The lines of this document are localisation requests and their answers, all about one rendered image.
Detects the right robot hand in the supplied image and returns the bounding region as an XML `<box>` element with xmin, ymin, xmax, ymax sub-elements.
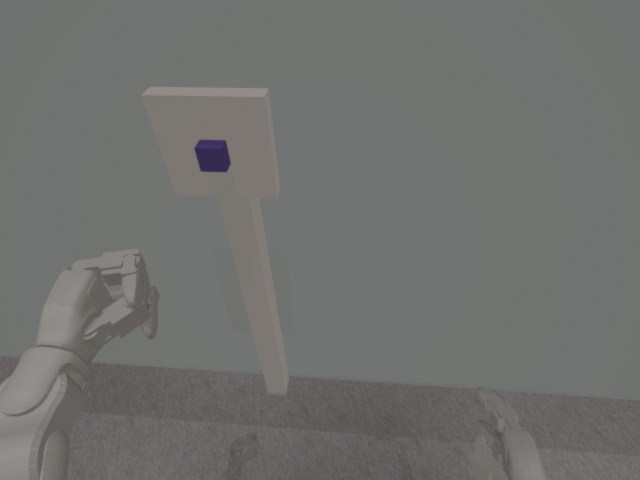
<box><xmin>467</xmin><ymin>387</ymin><xmax>548</xmax><ymax>480</ymax></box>

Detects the panel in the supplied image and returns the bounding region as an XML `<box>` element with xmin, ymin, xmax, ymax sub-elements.
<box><xmin>141</xmin><ymin>87</ymin><xmax>289</xmax><ymax>395</ymax></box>

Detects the robot left forearm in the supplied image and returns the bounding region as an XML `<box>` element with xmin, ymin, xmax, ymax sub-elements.
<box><xmin>0</xmin><ymin>345</ymin><xmax>91</xmax><ymax>480</ymax></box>

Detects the left robot hand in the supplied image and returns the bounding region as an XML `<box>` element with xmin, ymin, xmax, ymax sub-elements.
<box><xmin>35</xmin><ymin>249</ymin><xmax>160</xmax><ymax>365</ymax></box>

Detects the button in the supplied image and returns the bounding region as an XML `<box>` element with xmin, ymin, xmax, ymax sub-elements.
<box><xmin>194</xmin><ymin>140</ymin><xmax>231</xmax><ymax>172</ymax></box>

